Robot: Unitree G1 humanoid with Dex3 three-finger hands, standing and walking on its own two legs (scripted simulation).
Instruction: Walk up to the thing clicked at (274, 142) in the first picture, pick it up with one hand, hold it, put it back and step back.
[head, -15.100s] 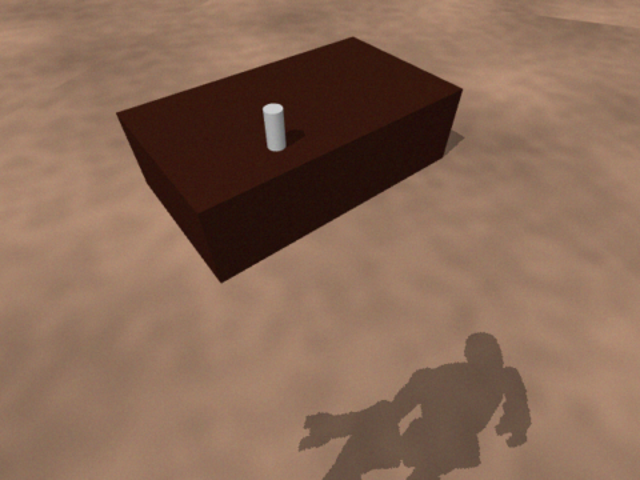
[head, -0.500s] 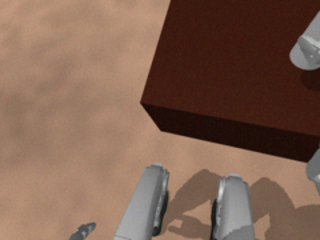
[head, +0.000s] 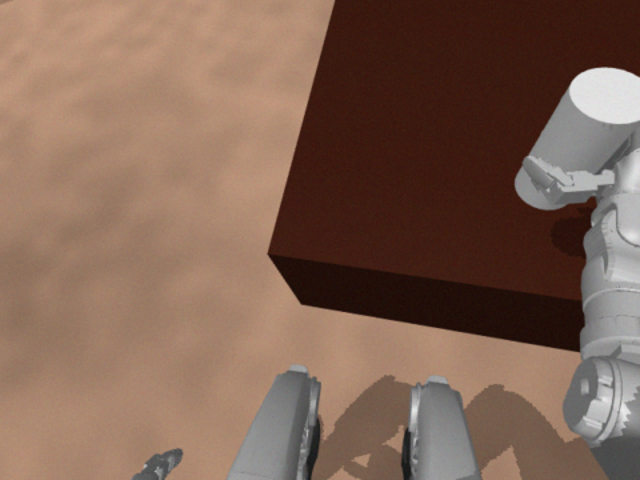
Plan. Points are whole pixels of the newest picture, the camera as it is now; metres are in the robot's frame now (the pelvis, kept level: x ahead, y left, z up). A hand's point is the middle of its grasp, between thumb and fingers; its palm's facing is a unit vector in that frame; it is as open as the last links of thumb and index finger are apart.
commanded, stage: lift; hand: right
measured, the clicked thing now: (572, 148) +0.51 -0.23 +0.04
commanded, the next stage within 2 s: hold in 1.18 s
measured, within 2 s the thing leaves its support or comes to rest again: neither
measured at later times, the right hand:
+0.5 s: hand (610, 170) +0.42 -0.20 +0.13, palm faces +0.21 +0.98 +0.00, open 10.0 cm
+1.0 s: hand (623, 169) +0.39 -0.19 +0.17, palm faces +0.21 +0.98 +0.00, open 10.0 cm
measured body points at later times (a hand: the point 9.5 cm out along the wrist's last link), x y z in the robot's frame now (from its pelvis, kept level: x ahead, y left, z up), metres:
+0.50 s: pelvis +0.02 +0.00 +0.09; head +0.11 -0.02 +0.53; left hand +0.13 +0.26 -0.03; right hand +0.40 -0.26 +0.13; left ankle +0.04 +0.14 -0.57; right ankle +0.05 -0.13 -0.57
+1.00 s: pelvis +0.04 +0.01 +0.12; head +0.11 +0.00 +0.56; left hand +0.16 +0.25 +0.00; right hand +0.38 -0.24 +0.17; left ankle +0.04 +0.14 -0.57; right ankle +0.05 -0.13 -0.57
